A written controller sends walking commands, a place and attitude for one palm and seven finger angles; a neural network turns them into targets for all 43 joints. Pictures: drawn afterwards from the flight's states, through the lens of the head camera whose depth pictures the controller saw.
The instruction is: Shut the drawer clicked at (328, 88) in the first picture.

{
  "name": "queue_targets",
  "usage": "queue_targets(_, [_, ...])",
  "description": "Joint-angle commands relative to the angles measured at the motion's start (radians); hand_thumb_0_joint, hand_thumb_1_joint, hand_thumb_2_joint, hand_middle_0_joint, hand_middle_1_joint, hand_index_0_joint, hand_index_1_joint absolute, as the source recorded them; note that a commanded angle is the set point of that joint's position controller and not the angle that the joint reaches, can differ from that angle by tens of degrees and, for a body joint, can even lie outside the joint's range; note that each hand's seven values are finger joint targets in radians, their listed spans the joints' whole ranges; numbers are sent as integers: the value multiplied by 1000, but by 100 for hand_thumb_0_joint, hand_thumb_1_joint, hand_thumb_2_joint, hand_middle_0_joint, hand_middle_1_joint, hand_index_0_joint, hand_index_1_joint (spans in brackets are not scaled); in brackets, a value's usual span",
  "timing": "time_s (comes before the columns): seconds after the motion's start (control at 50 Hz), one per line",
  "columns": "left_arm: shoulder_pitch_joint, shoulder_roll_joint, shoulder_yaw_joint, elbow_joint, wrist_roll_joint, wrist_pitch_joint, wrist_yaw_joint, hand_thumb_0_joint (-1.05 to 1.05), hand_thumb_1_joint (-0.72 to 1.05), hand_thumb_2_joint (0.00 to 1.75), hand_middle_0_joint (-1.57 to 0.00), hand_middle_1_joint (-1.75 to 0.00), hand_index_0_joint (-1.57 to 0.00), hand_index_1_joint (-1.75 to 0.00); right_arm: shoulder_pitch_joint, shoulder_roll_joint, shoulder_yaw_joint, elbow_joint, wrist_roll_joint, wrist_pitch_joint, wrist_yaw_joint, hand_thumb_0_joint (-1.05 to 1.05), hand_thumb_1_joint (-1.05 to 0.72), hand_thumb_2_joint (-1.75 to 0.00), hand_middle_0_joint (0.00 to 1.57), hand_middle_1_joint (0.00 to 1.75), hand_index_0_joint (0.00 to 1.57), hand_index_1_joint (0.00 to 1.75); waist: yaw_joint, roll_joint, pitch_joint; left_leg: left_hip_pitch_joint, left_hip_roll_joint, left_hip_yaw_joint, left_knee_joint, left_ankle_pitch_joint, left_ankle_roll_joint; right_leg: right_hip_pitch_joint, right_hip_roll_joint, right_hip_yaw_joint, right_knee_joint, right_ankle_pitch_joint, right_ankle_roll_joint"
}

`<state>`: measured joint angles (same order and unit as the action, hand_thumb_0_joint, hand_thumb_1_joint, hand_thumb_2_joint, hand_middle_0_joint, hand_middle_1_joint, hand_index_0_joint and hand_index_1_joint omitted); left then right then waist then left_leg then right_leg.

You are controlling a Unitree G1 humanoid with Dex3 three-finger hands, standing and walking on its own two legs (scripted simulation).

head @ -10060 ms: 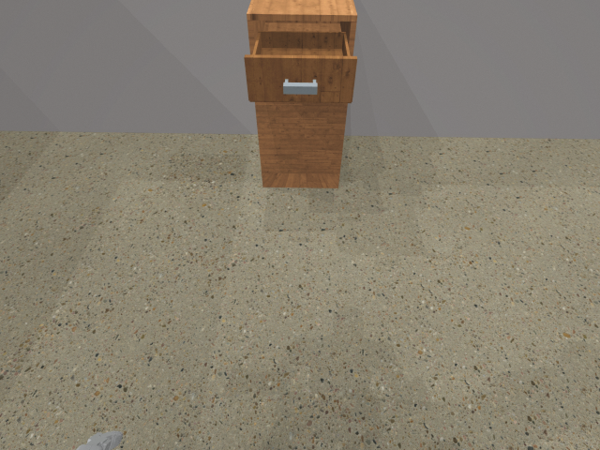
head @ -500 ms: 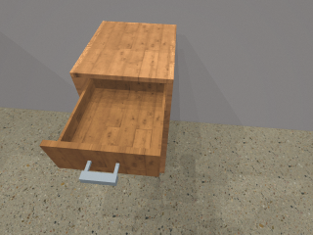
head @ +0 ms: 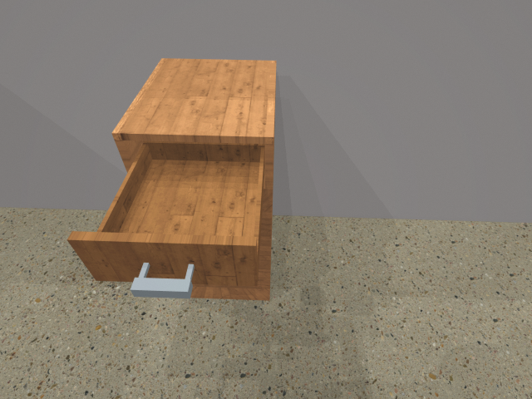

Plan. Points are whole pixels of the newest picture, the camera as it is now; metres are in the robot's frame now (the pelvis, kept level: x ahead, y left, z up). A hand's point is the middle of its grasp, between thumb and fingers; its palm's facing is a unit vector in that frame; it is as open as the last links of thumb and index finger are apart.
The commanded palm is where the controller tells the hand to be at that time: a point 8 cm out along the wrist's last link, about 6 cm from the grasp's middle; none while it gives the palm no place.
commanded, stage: come to a stop and stand still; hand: left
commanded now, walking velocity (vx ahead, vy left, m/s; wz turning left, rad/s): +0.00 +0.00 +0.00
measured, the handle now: (165, 278) +0.34 +0.21 -0.05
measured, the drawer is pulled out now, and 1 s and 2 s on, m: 0.30 0.30 0.30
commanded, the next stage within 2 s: look again from close up in 0.98 s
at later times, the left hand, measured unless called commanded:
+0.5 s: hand out of the picture -0.01 +0.18 -0.17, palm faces +0.03 -0.98 -0.17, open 7.4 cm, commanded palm none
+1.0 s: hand out of the picture +0.04 +0.18 -0.17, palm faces +0.03 -0.98 -0.19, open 7.4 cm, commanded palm none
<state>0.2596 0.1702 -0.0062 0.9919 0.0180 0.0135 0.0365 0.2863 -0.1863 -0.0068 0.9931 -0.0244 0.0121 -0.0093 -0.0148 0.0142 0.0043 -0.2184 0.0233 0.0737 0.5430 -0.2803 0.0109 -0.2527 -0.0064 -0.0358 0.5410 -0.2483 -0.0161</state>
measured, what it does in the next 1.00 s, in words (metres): stands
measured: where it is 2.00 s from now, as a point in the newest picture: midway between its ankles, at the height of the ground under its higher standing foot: outside the picture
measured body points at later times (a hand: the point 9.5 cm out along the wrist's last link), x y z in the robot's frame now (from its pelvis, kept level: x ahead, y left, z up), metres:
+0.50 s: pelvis +0.01 +0.02 +0.01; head +0.02 +0.01 +0.46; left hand -0.02 +0.23 -0.15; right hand -0.01 -0.20 -0.16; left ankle +0.01 +0.11 -0.73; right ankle +0.03 -0.11 -0.73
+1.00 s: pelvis +0.04 +0.02 +0.01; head +0.05 +0.02 +0.46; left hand +0.03 +0.23 -0.15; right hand +0.04 -0.20 -0.15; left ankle +0.01 +0.11 -0.73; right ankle +0.03 -0.11 -0.73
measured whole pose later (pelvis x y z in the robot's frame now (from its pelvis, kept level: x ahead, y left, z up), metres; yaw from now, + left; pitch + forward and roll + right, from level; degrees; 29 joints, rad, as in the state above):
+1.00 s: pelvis +0.04 +0.02 +0.01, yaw +0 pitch -2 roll +0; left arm 0.29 0.14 -0.01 1.11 0.01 -0.01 0.04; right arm 0.28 -0.14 0.02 1.14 -0.01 -0.03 -0.03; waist 0.01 0.00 0.03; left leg -0.12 -0.01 0.08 0.42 -0.27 0.03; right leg -0.17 -0.03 -0.02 0.45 -0.25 0.01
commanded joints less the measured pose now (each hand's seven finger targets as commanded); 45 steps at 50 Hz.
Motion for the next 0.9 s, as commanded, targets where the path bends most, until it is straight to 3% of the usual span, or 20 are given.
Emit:
queue_targets(0.0, [42,126,27,-55,-1,-19,-2,0,90,90,-20,-30,-20,-30,48,-100,-15,-40,-1,-17,2,0,-90,-90,20,30,20,30,7,-26,146,-137,63,-130,-209,-211,27,-84,-70,132,-189,-277,-28])
queue_targets(0.04, [49,122,28,-55,-2,-19,-3,0,90,90,-20,-30,-20,-30,58,-102,-15,-32,-2,-20,2,0,-90,-90,20,30,20,30,10,-4,113,-133,68,-142,-229,-227,30,-64,-63,118,-172,-258,-23])
queue_targets(0.1, [65,112,25,-46,-4,-24,-5,0,90,90,-20,-30,-20,-30,62,-98,-11,-19,0,-23,0,0,-90,-90,20,30,20,30,12,-21,71,-112,65,-134,-215,-180,29,-38,-71,124,-168,-216,-25])
queue_targets(0.2, [84,98,22,-22,-3,-27,-5,0,90,90,-20,-30,-20,-30,84,-85,-8,12,3,-26,-1,0,-90,-90,20,30,20,30,11,-16,75,-113,69,-141,-228,-195,30,-42,-74,122,-169,-211,-25])
queue_targets(0.34, [117,68,11,29,-4,-33,-4,0,90,90,-20,-30,-20,-30,102,-68,-1,58,11,-35,-7,0,-90,-90,20,30,20,30,15,-10,87,-98,80,-154,-251,-150,34,-20,-74,105,-155,-101,-22])
queue_targets(0.54, [133,52,4,83,-7,-47,4,0,90,90,-20,-30,-20,-30,100,-45,8,106,19,-52,-18,0,-90,-90,20,30,20,30,13,-23,32,17,76,-106,-186,173,30,47,-96,94,-134,167,-17])
queue_targets(0.72, [124,48,4,102,-6,-41,7,0,90,90,-20,-30,-20,-30,74,-37,10,124,17,-49,-24,0,-90,-90,20,30,20,30,15,-11,81,34,79,-99,-195,216,27,49,-94,89,-141,199,-14])
queue_targets(0.88, [112,55,10,101,-6,-39,7,0,90,90,-20,-30,-20,-30,68,-49,12,125,16,-50,-25,0,-90,-90,20,30,20,30,17,-7,55,60,81,-101,-200,257,28,79,-96,81,-141,208,-12])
